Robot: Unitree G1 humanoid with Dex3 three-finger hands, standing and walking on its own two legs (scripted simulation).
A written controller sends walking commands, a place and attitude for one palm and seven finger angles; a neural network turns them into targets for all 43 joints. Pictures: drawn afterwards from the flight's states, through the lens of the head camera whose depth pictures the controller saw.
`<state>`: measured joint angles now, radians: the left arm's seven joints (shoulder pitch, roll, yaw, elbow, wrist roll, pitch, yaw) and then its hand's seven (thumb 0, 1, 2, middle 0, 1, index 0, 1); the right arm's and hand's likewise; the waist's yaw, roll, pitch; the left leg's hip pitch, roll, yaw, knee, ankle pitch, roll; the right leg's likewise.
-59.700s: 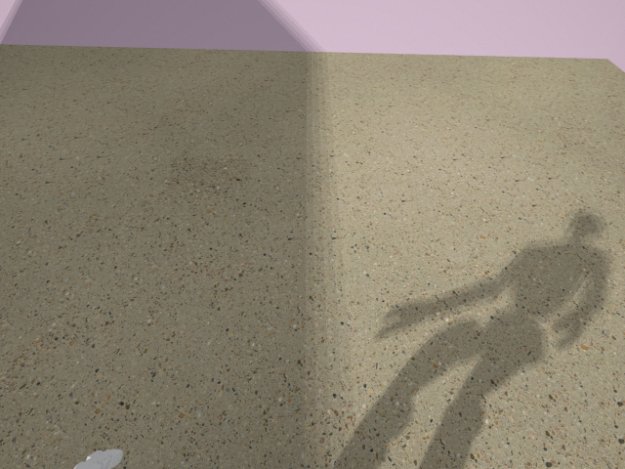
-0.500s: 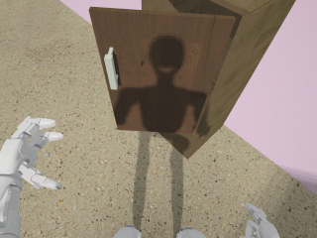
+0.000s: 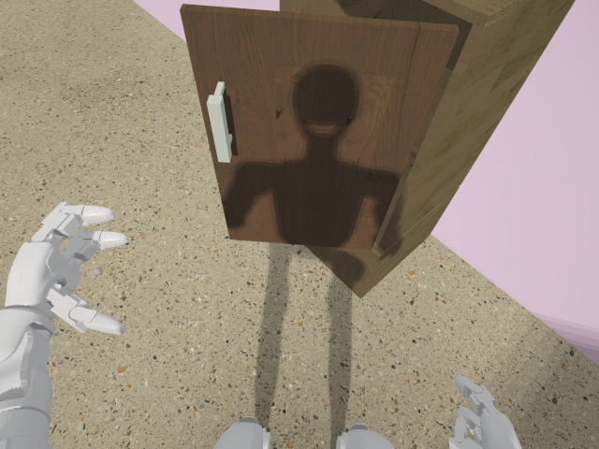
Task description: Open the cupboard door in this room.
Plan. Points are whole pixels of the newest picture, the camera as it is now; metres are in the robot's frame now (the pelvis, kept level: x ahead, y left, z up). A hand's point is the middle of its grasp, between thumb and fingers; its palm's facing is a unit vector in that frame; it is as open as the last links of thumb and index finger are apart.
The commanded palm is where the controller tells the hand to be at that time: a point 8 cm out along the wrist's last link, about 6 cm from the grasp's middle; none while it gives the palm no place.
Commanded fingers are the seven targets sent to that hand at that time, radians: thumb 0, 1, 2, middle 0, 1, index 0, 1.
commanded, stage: move the hooked fingers beside the handle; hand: left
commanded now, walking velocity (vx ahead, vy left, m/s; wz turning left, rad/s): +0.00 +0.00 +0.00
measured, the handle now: (222, 123) +0.61 +0.17 +0.05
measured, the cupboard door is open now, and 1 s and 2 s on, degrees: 44 44 44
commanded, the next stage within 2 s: none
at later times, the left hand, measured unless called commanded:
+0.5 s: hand (138, 215) +0.40 +0.25 +0.05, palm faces -0.01 -1.00 -0.02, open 14.0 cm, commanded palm +0.38 +0.30 +0.05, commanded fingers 0.00 -0.50 0.30 -0.30 -1.20 -0.30 -1.20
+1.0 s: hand (158, 172) +0.48 +0.25 +0.05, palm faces -0.02 -1.00 -0.01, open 14.0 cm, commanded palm +0.47 +0.29 +0.05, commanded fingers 0.00 -0.50 0.30 -0.30 -1.20 -0.30 -1.20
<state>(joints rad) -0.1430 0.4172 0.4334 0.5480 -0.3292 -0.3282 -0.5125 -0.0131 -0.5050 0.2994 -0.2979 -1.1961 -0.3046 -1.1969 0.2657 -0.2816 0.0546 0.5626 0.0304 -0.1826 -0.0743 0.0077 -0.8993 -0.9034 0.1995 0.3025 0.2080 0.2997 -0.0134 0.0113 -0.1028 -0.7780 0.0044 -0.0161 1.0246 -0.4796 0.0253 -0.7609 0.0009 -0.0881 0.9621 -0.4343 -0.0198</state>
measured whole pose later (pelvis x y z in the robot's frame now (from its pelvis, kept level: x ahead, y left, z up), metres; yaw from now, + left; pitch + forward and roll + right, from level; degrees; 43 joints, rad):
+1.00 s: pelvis +0.00 +0.01 -0.02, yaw -3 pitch +22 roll -3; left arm -0.80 0.62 0.49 1.14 -0.13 -0.38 -0.43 -0.01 -0.50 0.30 -0.30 -1.20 -0.30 -1.20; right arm 0.36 -0.29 0.05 0.61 0.00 0.02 -0.04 0.00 -0.90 -0.90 0.20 0.30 0.21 0.30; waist -0.15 0.00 -0.11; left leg -1.00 0.03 0.01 1.11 -0.50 0.04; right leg -0.98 0.02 -0.07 1.02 -0.43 -0.01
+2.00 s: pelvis +0.01 +0.02 -0.02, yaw -4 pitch +26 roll -6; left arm -0.94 0.70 0.49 1.19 -0.09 -0.35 -0.40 -0.01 -0.50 0.30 -0.30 -1.20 -0.30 -1.20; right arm 0.39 -0.28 0.07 0.59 -0.02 0.12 0.00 0.00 -0.90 -0.90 0.20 0.30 0.21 0.30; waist -0.20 0.02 -0.11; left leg -1.06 0.04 -0.01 1.13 -0.52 0.05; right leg -1.02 0.04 -0.08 0.99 -0.42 0.01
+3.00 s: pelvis +0.01 +0.02 -0.03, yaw -4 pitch +26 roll -5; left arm -0.97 0.62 0.45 1.19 -0.07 -0.36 -0.29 -0.01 -0.50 0.30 -0.30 -1.20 -0.30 -1.20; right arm 0.40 -0.26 0.07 0.60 -0.03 0.10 0.01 0.00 -0.90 -0.90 0.20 0.30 0.21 0.30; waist -0.21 0.03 -0.11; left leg -1.09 0.04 -0.01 1.15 -0.53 0.05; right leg -1.06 0.04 -0.08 1.03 -0.43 0.00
